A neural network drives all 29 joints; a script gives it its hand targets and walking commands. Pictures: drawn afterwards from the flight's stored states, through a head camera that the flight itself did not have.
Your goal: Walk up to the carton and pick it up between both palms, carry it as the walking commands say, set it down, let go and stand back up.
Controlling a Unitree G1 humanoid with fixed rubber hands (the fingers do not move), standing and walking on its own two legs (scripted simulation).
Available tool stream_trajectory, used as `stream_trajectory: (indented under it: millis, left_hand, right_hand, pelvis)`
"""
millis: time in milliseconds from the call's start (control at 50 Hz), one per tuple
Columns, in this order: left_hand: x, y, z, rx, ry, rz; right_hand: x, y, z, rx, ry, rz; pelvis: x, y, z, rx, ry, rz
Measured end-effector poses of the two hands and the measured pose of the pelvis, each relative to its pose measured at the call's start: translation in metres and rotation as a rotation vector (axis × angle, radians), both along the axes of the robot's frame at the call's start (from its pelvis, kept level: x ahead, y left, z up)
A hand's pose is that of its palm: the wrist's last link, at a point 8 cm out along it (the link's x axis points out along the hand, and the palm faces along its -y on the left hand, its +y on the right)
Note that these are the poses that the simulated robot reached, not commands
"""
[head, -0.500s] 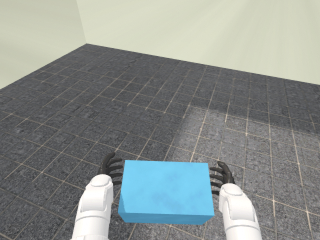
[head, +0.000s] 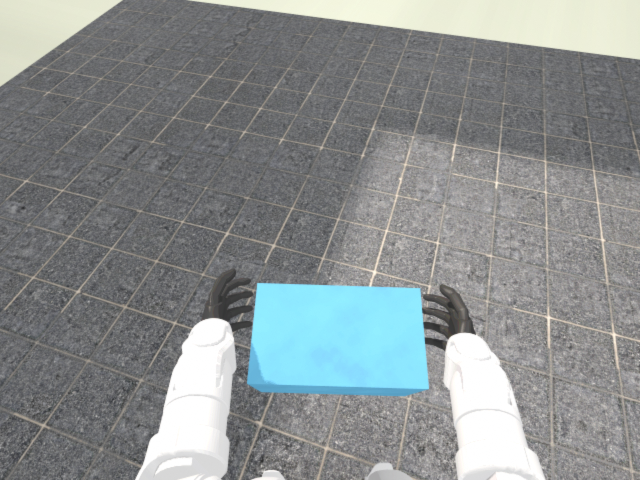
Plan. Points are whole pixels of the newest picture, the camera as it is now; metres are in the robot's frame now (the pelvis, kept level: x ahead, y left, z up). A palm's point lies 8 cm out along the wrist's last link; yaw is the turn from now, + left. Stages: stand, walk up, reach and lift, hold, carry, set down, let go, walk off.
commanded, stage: set down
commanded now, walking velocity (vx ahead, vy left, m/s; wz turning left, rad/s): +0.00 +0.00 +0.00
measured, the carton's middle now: (335, 343) +0.35 -0.01 -0.12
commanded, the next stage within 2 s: none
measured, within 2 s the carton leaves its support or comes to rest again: neither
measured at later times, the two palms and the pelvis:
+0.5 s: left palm (226, 330) +0.36 +0.16 -0.10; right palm (430, 339) +0.35 -0.16 -0.12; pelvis +0.00 -0.01 -0.06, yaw +2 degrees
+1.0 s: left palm (240, 340) +0.38 +0.15 -0.20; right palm (415, 344) +0.38 -0.16 -0.21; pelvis -0.03 +0.00 -0.15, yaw +2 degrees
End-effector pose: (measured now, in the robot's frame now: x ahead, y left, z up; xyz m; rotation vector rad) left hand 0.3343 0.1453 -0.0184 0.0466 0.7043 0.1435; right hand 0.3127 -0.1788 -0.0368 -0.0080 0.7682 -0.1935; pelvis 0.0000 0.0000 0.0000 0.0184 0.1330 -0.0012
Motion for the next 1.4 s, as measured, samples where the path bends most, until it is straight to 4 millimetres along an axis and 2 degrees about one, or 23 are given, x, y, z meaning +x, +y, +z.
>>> stream_trajectory:
  millis: [120,240,420,660,860,1160,1400]
  left_hand:
    - [0.006,0.005,-0.025,-0.008,0.002,0.030]
    - [0.016,0.011,-0.041,0.029,-0.009,0.093]
    - [0.028,0.013,-0.069,-0.009,-0.010,0.060]
    - [0.035,0.008,-0.117,0.012,-0.017,0.121]
    - [0.045,0.008,-0.156,0.013,-0.018,0.104]
    - [0.057,0.008,-0.208,0.017,-0.011,0.107]
    - [0.069,0.006,-0.253,0.020,-0.016,0.114]
  right_hand:
    - [0.011,0.008,-0.024,-0.022,0.007,-0.019]
    - [0.026,0.017,-0.040,-0.002,-0.002,0.005]
    - [0.033,0.016,-0.069,0.000,-0.003,0.000]
    - [0.046,0.017,-0.116,-0.023,-0.003,-0.013]
    - [0.055,0.016,-0.154,-0.040,-0.006,-0.003]
    - [0.072,0.015,-0.204,-0.057,0.000,0.036]
    - [0.085,0.013,-0.251,-0.057,-0.003,0.044]
  pelvis:
    - [0.002,-0.006,-0.013,-0.006,0.099,0.014]
    - [0.005,-0.010,-0.027,-0.012,0.181,0.032]
    - [0.005,-0.010,-0.047,-0.015,0.282,0.039]
    - [-0.007,-0.005,-0.090,-0.008,0.384,0.035]
    - [-0.019,-0.003,-0.129,-0.011,0.435,0.035]
    - [-0.033,-0.003,-0.174,-0.013,0.483,0.035]
    - [-0.042,-0.006,-0.211,-0.009,0.529,0.034]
